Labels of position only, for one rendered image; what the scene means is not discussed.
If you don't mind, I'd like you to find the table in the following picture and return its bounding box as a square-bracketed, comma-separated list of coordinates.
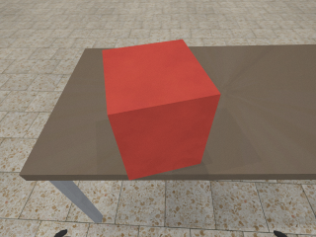
[19, 44, 316, 223]

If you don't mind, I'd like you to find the carton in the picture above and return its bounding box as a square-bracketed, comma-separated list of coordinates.
[102, 39, 221, 180]

